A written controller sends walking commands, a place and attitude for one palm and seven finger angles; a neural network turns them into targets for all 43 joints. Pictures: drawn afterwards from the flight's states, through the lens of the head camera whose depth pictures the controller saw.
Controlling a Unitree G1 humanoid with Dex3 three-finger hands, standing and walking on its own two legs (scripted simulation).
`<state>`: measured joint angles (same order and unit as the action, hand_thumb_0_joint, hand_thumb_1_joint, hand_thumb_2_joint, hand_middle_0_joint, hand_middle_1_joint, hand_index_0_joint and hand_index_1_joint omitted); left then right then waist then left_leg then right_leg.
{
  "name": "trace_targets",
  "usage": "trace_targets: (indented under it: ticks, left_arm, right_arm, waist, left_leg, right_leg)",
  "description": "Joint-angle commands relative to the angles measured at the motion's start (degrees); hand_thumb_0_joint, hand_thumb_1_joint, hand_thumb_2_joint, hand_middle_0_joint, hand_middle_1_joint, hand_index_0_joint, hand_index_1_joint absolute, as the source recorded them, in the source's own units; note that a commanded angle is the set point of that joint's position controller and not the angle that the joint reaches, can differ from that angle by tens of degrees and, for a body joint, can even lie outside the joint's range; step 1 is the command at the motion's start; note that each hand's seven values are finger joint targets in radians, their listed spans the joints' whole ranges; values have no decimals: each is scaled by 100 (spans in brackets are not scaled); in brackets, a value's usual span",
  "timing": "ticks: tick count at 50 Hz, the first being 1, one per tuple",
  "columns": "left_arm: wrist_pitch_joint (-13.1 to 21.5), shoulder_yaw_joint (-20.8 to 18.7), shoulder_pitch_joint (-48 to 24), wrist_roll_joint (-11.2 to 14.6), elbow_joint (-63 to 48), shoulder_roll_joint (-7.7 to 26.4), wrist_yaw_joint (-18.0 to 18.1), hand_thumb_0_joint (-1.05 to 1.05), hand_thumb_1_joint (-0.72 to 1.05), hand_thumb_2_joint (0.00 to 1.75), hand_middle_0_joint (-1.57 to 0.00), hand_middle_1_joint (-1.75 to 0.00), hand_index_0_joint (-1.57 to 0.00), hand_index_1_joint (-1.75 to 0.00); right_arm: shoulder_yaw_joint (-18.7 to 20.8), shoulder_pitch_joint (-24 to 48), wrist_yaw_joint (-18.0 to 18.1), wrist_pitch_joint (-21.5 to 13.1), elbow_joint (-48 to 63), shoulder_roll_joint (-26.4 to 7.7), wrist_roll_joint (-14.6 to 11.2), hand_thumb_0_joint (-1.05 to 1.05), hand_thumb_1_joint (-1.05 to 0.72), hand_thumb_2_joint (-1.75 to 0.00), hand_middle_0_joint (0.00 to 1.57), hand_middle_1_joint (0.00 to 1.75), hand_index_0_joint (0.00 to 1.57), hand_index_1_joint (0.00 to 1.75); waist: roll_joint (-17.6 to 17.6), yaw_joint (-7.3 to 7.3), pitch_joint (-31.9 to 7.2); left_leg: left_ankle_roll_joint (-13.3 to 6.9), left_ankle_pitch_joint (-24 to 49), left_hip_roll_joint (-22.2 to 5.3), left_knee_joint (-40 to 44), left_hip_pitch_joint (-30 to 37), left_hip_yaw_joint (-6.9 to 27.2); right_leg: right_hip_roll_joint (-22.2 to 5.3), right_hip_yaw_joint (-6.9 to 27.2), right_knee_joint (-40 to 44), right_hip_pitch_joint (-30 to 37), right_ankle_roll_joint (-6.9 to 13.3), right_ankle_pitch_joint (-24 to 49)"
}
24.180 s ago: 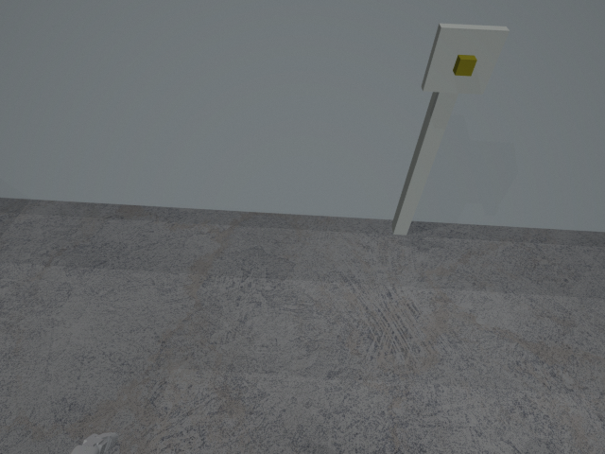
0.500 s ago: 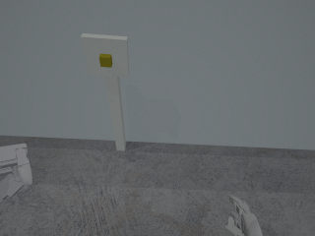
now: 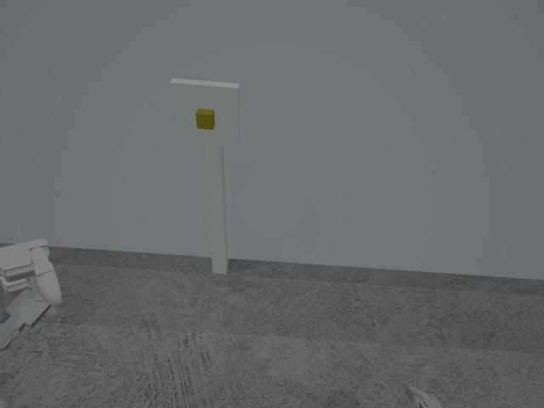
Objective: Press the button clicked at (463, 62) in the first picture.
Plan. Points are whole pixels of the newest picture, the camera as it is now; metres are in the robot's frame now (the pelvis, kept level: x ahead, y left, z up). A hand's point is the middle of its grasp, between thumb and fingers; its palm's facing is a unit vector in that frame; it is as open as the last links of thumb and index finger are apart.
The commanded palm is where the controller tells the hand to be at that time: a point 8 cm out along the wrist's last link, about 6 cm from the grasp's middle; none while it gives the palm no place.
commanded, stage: let the arm hang, fingers relaxed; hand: left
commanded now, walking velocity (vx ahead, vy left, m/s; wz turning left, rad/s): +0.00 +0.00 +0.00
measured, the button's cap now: (205, 118) +0.83 +0.23 +0.02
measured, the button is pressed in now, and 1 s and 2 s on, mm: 0 0 0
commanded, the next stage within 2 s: stand and wait in 1.20 s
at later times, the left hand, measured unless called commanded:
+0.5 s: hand out of the picture -0.02 +0.21 -0.17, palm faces +0.08 -0.97 -0.25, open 3.9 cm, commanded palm none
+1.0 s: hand out of the picture +0.00 +0.19 -0.16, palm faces +0.08 -0.97 -0.22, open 7.3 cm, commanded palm none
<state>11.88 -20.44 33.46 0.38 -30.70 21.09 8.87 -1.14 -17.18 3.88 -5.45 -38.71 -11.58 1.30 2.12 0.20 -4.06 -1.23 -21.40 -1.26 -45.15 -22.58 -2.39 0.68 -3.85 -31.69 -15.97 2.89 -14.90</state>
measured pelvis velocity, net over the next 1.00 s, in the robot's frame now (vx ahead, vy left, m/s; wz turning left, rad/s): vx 0.00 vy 0.01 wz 0.06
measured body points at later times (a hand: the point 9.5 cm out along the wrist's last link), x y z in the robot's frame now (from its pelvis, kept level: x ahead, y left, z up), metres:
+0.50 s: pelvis -0.01 +0.00 +0.01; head +0.01 +0.01 +0.46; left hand -0.02 +0.26 -0.15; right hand +0.03 -0.23 -0.14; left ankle +0.04 +0.12 -0.73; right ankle +0.02 -0.11 -0.73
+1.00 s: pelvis +0.00 +0.01 +0.01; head +0.00 +0.00 +0.46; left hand +0.00 +0.24 -0.15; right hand +0.02 -0.21 -0.15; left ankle +0.04 +0.12 -0.73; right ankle +0.02 -0.11 -0.73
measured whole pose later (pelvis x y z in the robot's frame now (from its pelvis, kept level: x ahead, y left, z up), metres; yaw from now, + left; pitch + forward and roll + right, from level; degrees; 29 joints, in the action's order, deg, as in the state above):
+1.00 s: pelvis +0.00 +0.01 +0.01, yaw +3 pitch -2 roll +0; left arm -0.1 -0.6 14.8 -0.8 64.0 9.5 1.7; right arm 0.6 -15.4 0.9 0.5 -64.0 -8.8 1.2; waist -1.0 0.3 1.4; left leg -0.6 -8.9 0.2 -24.4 -13.8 -0.5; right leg 0.5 1.4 -25.5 -11.0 0.0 -12.9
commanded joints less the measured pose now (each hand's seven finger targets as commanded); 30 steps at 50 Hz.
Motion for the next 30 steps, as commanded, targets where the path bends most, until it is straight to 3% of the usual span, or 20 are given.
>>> trace_targets:
  ticks: [1, 2, 3, 4, 5, 6, 7, 8, 9, 10, 11, 12, 13, 14, 16, 18, 19, 20, 24, 30]
  left_arm:
    - [327, -474, -407, 54, -1133, 855, 98, 0, 90, 90, -130, -150, -130, -150]
    - [381, -537, -376, 47, -1327, 905, 105, 0, 90, 90, -130, -150, -130, -150]
    - [408, -557, -465, 19, -1521, 920, 128, 0, 90, 90, -130, -150, -130, -150]
    - [418, -641, -447, 0, -1414, 975, 89, 0, 90, 90, -130, -150, -130, -150]
    - [-804, 1318, -1126, -438, 3207, -178, -750, 0, 90, 90, -130, -150, -130, -150]
    - [-1221, 1257, -955, -324, 3376, -430, -839, 0, 90, 90, -126, -146, -126, -146]
    - [-1288, 1418, -1011, -260, 3523, -661, -833, 0, 90, 90, -123, -142, -123, -142]
    - [-1267, 1491, -1068, -242, 3834, -697, -829, 0, 90, 90, -119, -138, -119, -138]
    - [-1238, 1531, -1019, -241, 4244, -671, -828, 0, 90, 90, -115, -134, -115, -134]
    - [-1212, 1538, -1024, -253, 4707, -498, -817, 0, 90, 90, -112, -130, -112, -130]
    - [-1179, 1531, -1211, -247, 5120, -208, -806, 0, 90, 90, -108, -126, -108, -126]
    - [-1187, 1571, -1470, -213, 5507, 41, -830, 0, 90, 90, -104, -122, -104, -122]
    - [-1233, 1627, -1719, -196, 5838, 104, -833, 0, 90, 90, -101, -118, -101, -118]
    - [-1227, 1674, -1816, -192, 6220, 48, -823, 0, 90, 90, -97, -114, -97, -114]
    - [-1183, 1764, -1789, -155, 6964, 5, -809, 0, 90, 90, -90, -106, -90, -106]
    - [-1136, 1827, -1630, -125, 7574, -109, -799, 0, 90, 90, -82, -98, -82, -98]
    - [-1116, 1767, -1472, -115, 7758, -223, -769, 0, 90, 90, -79, -94, -79, -94]
    - [-1119, 1774, -1420, -111, 7961, -205, -766, 0, 90, 90, -75, -90, -75, -90]
    - [-1128, 1848, -1459, -110, 8539, -219, -780, 0, 90, 90, -60, -74, -60, -74]
    - [-1147, 1901, -1351, -95, 9145, -201, -754, 0, 90, 90, -38, -50, -38, -50]
  right_arm:
    - [256, 855, 221, -431, 1091, -687, -15, 0, -90, -90, 20, 30, 20, 30]
    - [275, 905, 229, -475, 1167, -789, -8, 0, -90, -90, 20, 30, 20, 30]
    - [272, 918, 204, -505, 1233, -839, -55, 0, -90, -90, 20, 30, 20, 30]
    - [226, 955, 179, -519, 1131, -716, -50, 0, -90, -90, 20, 30, 20, 30]
    - [668, 708, -415, -448, -239, -1819, 82, 0, -90, -90, 20, 30, 20, 30]
    - [622, 353, -375, -101, -99, -1297, 36, 0, -90, -90, 20, 30, 20, 30]
    - [523, 246, -322, -5, -21, -1052, 95, 0, -90, -90, 20, 30, 20, 30]
    - [436, 321, -293, 38, 0, -988, 112, 0, -90, -90, 20, 30, 20, 30]
    - [364, 435, -288, 89, -44, -963, 86, 0, -90, -90, 20, 30, 20, 30]
    - [321, 470, -286, 134, -121, -890, 22, 0, -90, -90, 20, 30, 20, 30]
    - [310, 456, -317, 168, -187, -784, -37, 0, -90, -90, 20, 30, 20, 30]
    - [301, 345, -379, 253, -337, -751, -59, 0, -90, -90, 20, 30, 20, 30]
    - [303, 333, -416, 368, -409, -732, -11, 0, -90, -90, 20, 30, 20, 30]
    - [290, 507, -406, 460, -539, -733, 42, 0, -90, -90, 20, 30, 20, 30]
    - [274, 447, -392, 500, -787, -769, 28, 0, -90, -90, 20, 30, 20, 30]
    - [242, 409, -362, 460, -1086, -704, 6, 0, -90, -90, 20, 30, 20, 30]
    - [261, 369, -340, 469, -1196, -608, 27, 0, -90, -90, 20, 30, 20, 30]
    - [259, 350, -328, 484, -1280, -567, 19, 0, -90, -90, 20, 30, 20, 30]
    - [301, 98, -287, 537, -1633, -573, -20, 0, -90, -90, 20, 30, 20, 30]
    - [317, -102, -256, 568, -2092, -638, -44, 0, -90, -90, 20, 30, 20, 30]
  waist:
    - [-428, 130, 392]
    - [-1165, 59, 386]
    - [-1326, 15, 216]
    - [-1513, 36, 190]
    - [-1693, 453, 1061]
    - [-1368, 351, 606]
    - [-443, 253, 223]
    - [156, 111, -7]
    - [467, -70, -223]
    - [865, -148, -321]
    - [895, -29, -179]
    - [281, 147, 175]
    - [-328, 225, 495]
    - [-86, 131, 711]
    - [65, 102, 649]
    - [-524, 48, 399]
    - [-1044, 9, 253]
    - [-1193, -10, 222]
    - [-396, 46, 362]
    - [-354, 54, 668]
  left_leg:
    - [-171, -106, -283, 2036, 1099, 301]
    - [-387, -418, -792, 2590, 981, 1145]
    - [-552, -274, -1218, 2873, 668, 1825]
    - [-523, -1275, -1334, 3384, 152, 1970]
    - [-641, 596, -1205, 2572, -226, 2245]
    - [-773, 2179, -1328, 2455, 229, 2084]
    - [-907, 3048, -1408, 2144, 424, 2110]
    - [-871, 3624, -1338, 1909, 621, 1913]
    - [-638, 3765, -1097, 1628, 705, 1451]
    - [-328, 3276, -628, 1323, 565, 988]
    - [-58, 2211, -208, 1198, 303, 578]
    - [36, 1169, -54, 1352, 531, 522]
    - [4, 825, -31, 1660, 612, 619]
    - [-42, 804, -116, 1766, 500, 696]
    - [-46, 986, -208, 1992, 589, 777]
    - [-43, 1181, -252, 2141, 778, 769]
    - [-50, 1109, -306, 2227, 836, 773]
    - [-53, 947, -315, 2284, 821, 761]
    - [-71, 621, -319, 2403, 944, 751]
    - [-101, 467, -373, 2584, 1079, 786]
  right_leg:
    - [-901, 940, 952, -1011, 167, -1870]
    - [-448, 736, 258, -892, -78, -1254]
    - [-143, 348, -359, -466, -283, -508]
    - [-94, 286, -742, -118, -342, -802]
    - [-203, 193, -1680, -1353, -328, -928]
    - [-260, 518, -1917, -1346, -298, -1303]
    - [-162, 527, -1874, -1102, -306, -1589]
    - [-186, 516, -1296, -727, -303, -1467]
    - [-186, 433, -474, -123, -290, -629]
    - [-275, 669, 205, 457, -229, 914]
    - [-756, 1242, 509, 510, -21, 1671]
    - [-1129, 1490, 791, -150, 177, 975]
    - [-907, 1338, 837, -635, 137, -156]
    - [-617, 1276, 909, -688, 42, -576]
    - [-505, 1152, 986, -403, 5, -431]
    - [-475, 1161, 942, -85, -18, 43]
    - [-464, 1114, 946, 49, -9, 127]
    - [-443, 1081, 964, 158, -6, 141]
    - [-471, 1047, 1263, 68, 18, -206]
    - [-469, 971, 1390, -144, 25, -491]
